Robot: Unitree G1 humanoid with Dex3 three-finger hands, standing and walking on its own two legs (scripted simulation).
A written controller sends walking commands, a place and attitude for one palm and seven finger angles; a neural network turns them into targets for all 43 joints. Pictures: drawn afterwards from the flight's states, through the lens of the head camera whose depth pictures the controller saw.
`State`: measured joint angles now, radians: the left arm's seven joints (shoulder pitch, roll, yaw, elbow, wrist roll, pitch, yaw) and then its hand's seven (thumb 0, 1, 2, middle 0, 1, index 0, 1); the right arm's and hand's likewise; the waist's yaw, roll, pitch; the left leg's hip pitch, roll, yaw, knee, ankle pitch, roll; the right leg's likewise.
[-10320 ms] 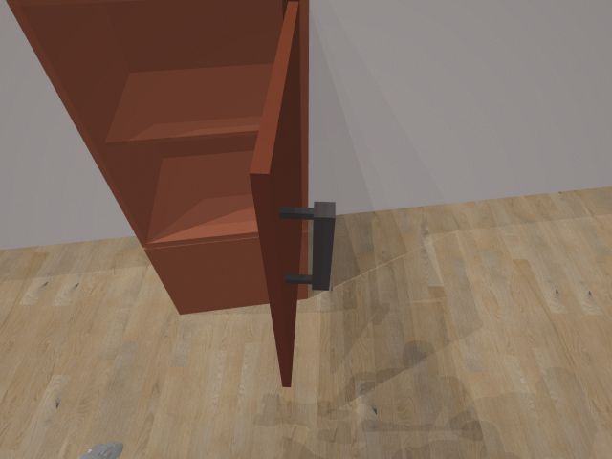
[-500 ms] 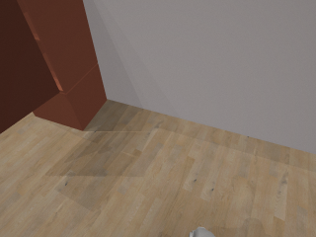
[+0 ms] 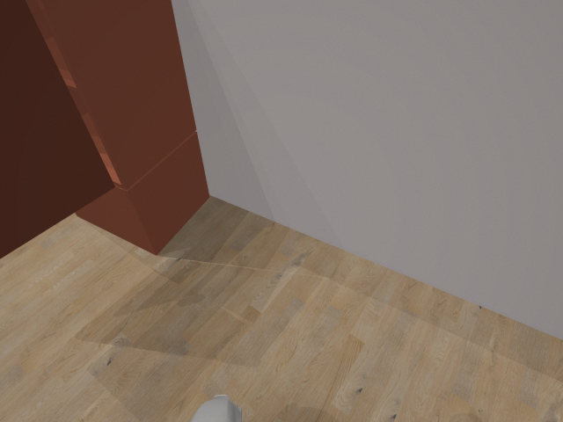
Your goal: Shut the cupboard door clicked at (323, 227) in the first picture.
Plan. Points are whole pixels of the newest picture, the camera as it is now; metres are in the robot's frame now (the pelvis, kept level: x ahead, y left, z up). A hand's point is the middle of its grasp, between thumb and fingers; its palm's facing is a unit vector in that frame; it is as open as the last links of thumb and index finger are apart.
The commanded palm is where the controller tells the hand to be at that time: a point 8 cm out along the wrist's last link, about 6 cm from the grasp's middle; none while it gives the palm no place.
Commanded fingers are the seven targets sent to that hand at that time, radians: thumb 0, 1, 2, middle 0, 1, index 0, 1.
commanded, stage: walk to a spot facing it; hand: left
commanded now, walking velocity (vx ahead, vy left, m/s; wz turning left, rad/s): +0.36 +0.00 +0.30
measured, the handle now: out of the picture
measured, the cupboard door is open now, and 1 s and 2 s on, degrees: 79 79 79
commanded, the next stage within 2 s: turn to face it in 0.22 s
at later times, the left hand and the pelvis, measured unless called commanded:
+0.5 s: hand (152, 347) +0.27 +0.26 -0.17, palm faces +0.13 -0.98 -0.17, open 7.4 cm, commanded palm none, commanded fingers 0.00 0.90 0.90 -0.20 -0.30 -0.20 -0.30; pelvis +0.20 +0.07 +0.00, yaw +5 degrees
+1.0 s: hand (153, 355) +0.25 +0.25 -0.16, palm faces +0.40 -0.88 -0.26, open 7.3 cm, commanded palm none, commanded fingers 0.00 0.90 0.90 -0.20 -0.30 -0.20 -0.30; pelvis +0.27 +0.04 +0.00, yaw +23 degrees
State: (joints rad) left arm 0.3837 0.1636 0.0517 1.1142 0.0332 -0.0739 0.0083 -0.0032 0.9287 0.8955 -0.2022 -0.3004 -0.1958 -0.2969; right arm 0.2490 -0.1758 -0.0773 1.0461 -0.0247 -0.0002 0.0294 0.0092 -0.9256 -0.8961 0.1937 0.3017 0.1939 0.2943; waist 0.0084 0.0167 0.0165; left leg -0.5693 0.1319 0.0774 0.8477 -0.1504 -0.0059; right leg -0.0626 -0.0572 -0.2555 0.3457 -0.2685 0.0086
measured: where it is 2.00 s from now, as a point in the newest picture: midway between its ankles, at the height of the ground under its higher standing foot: outside the picture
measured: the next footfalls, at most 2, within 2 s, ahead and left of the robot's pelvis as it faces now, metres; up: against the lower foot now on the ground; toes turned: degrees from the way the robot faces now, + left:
left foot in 0.14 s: +0.20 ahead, +0.14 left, +0.00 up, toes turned +12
right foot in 0.66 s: +0.37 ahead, -0.04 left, +0.00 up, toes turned +4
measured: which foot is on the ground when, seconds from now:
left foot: up 0.00-0.12, down 0.14-0.68, up 0.70-1.00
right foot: down 0.00-0.14, up 0.16-0.64, down 0.66-1.00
